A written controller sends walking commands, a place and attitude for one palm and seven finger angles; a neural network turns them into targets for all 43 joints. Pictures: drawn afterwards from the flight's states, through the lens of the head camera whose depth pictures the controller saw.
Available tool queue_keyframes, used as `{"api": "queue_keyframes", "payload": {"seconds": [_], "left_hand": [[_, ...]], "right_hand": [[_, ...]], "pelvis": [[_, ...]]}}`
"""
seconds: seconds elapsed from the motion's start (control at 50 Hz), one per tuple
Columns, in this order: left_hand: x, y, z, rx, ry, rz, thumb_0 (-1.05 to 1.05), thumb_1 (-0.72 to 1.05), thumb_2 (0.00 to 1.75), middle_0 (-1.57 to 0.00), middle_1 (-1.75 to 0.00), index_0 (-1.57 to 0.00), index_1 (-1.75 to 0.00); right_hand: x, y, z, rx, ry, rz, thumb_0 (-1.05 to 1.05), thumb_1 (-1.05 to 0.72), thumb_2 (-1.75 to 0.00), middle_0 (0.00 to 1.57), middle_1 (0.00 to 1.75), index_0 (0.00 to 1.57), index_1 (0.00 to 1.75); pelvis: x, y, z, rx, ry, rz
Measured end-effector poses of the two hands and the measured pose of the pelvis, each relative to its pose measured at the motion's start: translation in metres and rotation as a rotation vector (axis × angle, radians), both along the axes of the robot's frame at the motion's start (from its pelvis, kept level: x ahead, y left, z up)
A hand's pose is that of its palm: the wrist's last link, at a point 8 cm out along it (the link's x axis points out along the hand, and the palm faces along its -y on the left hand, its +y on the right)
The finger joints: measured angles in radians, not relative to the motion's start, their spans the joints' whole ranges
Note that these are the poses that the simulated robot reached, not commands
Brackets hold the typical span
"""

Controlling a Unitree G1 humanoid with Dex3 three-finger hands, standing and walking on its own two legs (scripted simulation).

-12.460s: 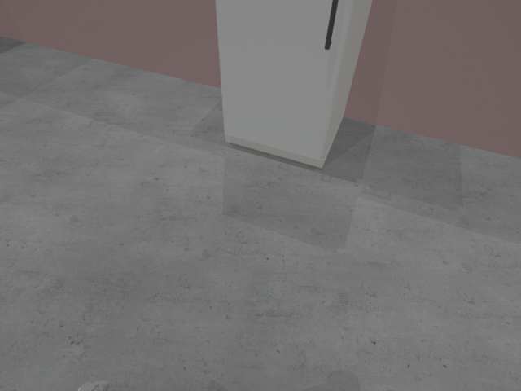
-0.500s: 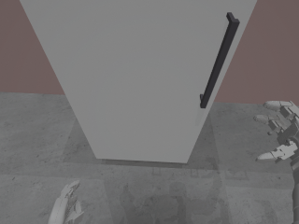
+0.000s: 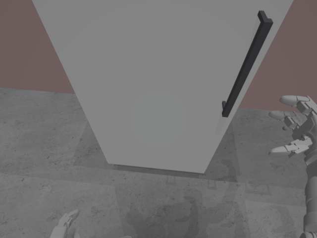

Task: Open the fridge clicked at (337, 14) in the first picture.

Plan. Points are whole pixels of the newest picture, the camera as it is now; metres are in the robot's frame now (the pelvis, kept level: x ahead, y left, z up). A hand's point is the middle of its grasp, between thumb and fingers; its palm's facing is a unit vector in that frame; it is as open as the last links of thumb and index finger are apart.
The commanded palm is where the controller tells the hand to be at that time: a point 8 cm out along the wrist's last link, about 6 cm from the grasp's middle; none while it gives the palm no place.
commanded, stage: move the hooked fingers beside the handle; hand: right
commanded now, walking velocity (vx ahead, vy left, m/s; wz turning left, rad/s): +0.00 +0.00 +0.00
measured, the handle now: (239, 74) +0.53 -0.18 +0.13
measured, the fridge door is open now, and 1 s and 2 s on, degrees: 0 0 0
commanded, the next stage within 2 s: feel for the door with the fingertips in 1.60 s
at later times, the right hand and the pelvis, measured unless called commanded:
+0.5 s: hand (268, 106) +0.45 -0.25 +0.10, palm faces +0.00 +1.00 +0.03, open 14.0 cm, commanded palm +0.42 -0.30 +0.10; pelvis +0.00 -0.01 -0.01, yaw +1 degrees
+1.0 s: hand (258, 95) +0.48 -0.23 +0.10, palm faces -0.01 +1.00 +0.02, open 14.0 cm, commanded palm +0.46 -0.28 +0.09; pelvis +0.00 -0.01 -0.01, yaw +2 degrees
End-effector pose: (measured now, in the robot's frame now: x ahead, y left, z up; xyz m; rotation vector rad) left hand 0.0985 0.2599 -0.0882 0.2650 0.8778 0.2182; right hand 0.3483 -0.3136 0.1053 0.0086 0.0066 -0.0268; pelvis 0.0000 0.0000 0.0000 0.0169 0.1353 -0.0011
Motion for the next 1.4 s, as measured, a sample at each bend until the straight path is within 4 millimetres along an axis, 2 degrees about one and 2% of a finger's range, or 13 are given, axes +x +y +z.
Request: {"api": "queue_keyframes", "payload": {"seconds": [0.2, 0.34, 0.52, 0.88, 0.96, 1.04, 1.12, 1.28, 1.4], "left_hand": [[-0.007, -0.001, -0.003, 0.008, 0.056, 0.007, 0.01, 0.90, 0.90, -0.21, -0.30, -0.20, -0.30], [-0.026, 0.001, -0.008, 0.022, 0.136, 0.038, 0.01, 0.91, 0.90, -0.21, -0.30, -0.20, -0.30], [-0.053, -0.001, -0.015, 0.011, 0.229, 0.086, 0.01, 0.91, 0.90, -0.21, -0.30, -0.20, -0.30], [-0.085, -0.002, -0.020, 0.008, 0.336, 0.125, 0.01, 0.91, 0.90, -0.21, -0.30, -0.20, -0.30], [-0.091, 0.000, -0.021, 0.006, 0.353, 0.133, 0.01, 0.91, 0.90, -0.21, -0.30, -0.20, -0.30], [-0.093, 0.001, -0.021, 0.001, 0.356, 0.141, 0.01, 0.91, 0.90, -0.21, -0.30, -0.20, -0.30], [-0.095, 0.001, -0.020, -0.001, 0.354, 0.149, 0.01, 0.91, 0.90, -0.21, -0.30, -0.20, -0.30], [-0.091, 0.003, -0.019, -0.005, 0.351, 0.149, 0.00, 0.91, 0.90, -0.21, -0.30, -0.20, -0.30], [-0.080, 0.004, -0.020, 0.003, 0.332, 0.121, 0.01, 0.91, 0.90, -0.21, -0.30, -0.20, -0.30]], "right_hand": [[0.028, 0.000, -0.008, 0.003, 0.019, -0.012, -0.01, 0.50, -0.30, 0.29, 1.20, 0.30, 1.20], [0.052, 0.001, -0.008, 0.005, 0.015, 0.007, -0.01, 0.50, -0.30, 0.29, 1.20, 0.30, 1.20], [0.079, 0.014, -0.009, 0.022, 0.016, 0.022, -0.01, 0.50, -0.30, 0.29, 1.20, 0.30, 1.20], [0.107, 0.021, -0.003, -0.013, 0.003, 0.015, -0.01, 0.50, -0.30, 0.29, 1.20, 0.30, 1.19], [0.111, 0.030, -0.002, 0.008, -0.011, 0.028, -0.01, 0.50, -0.30, 0.29, 1.20, 0.30, 1.19], [0.113, 0.034, -0.012, 0.007, 0.039, 0.029, -0.01, 0.50, -0.30, 0.29, 1.20, 0.30, 1.20], [0.111, 0.030, -0.017, -0.009, 0.041, 0.000, -0.01, 0.50, -0.30, 0.30, 1.20, 0.30, 1.19], [0.104, 0.019, 0.001, -0.017, -0.029, -0.007, -0.02, 0.50, -0.30, 0.29, 1.20, 0.30, 1.19], [0.099, 0.020, -0.010, 0.005, 0.056, 0.024, -0.01, 0.50, -0.30, 0.29, 1.20, 0.30, 1.20]], "pelvis": [[-0.001, -0.002, -0.003, 0.003, 0.031, 0.003], [0.000, -0.005, -0.006, 0.009, 0.058, 0.003], [0.003, -0.009, -0.008, 0.009, 0.086, 0.015], [-0.001, -0.009, -0.012, 0.015, 0.120, 0.018], [-0.001, -0.009, -0.013, 0.014, 0.126, 0.021], [-0.001, -0.007, -0.013, 0.011, 0.131, 0.026], [-0.002, -0.006, -0.014, 0.009, 0.134, 0.033], [0.001, -0.004, -0.012, 0.016, 0.124, 0.027], [-0.001, -0.005, -0.012, 0.016, 0.121, 0.018]]}}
